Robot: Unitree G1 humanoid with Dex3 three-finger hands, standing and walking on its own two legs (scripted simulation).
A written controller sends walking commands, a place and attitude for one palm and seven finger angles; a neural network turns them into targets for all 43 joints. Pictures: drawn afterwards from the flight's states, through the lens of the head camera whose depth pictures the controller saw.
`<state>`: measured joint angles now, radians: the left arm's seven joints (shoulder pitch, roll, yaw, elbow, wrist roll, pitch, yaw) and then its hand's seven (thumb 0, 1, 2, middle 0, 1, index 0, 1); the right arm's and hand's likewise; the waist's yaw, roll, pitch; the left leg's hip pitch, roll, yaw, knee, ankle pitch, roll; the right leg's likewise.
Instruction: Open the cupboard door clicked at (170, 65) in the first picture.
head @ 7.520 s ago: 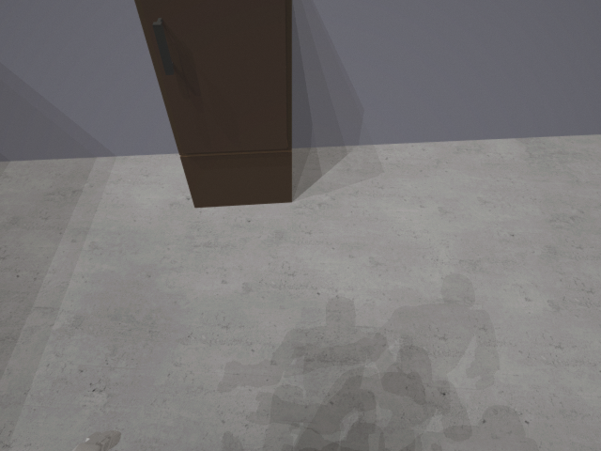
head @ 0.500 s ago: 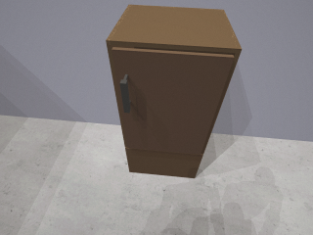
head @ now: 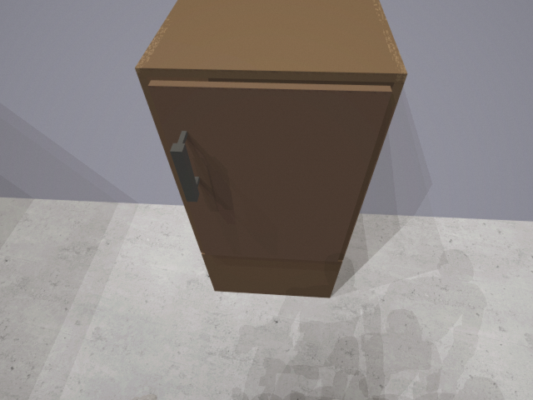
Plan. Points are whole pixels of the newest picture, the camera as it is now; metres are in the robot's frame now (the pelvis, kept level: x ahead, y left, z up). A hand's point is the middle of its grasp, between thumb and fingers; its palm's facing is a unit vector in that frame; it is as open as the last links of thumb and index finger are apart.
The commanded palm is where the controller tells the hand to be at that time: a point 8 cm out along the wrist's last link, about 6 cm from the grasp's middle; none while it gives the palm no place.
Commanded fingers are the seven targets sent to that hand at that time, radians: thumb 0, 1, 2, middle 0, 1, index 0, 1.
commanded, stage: come to a stop and stand still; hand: left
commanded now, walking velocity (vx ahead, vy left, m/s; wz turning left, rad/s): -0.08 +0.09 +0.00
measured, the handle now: (188, 167) +0.54 +0.19 +0.00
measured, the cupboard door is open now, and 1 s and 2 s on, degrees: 0 0 0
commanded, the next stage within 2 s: look again from close up in 0.86 s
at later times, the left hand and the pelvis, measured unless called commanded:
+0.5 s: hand out of the picture -0.03 +0.20 -0.17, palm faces -0.01 -0.98 -0.17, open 7.4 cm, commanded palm none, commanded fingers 0.00 0.90 0.90 -0.20 -0.30 -0.20 -0.30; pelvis -0.03 +0.03 +0.01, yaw -2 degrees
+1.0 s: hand out of the picture -0.02 +0.18 -0.17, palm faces -0.01 -0.98 -0.19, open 7.4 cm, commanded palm none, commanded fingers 0.00 0.90 0.90 -0.20 -0.30 -0.20 -0.30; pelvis -0.02 +0.02 +0.01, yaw -1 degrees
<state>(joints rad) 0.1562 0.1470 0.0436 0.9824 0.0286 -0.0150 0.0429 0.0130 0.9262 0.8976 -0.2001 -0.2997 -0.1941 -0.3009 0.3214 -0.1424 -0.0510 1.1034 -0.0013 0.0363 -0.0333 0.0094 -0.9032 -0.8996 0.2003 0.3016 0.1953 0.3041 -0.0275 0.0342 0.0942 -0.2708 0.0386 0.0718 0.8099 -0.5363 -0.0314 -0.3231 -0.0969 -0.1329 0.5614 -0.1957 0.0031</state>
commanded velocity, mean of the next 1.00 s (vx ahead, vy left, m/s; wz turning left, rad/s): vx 0.03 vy -0.03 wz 0.00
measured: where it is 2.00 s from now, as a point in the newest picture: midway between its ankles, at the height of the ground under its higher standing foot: outside the picture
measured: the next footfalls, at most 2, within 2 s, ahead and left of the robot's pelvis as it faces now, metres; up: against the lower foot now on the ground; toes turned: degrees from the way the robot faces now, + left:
left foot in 0.12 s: +0.04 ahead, +0.12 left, +0.00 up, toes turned +4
right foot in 0.44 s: +0.00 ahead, -0.11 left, +0.00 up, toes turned -3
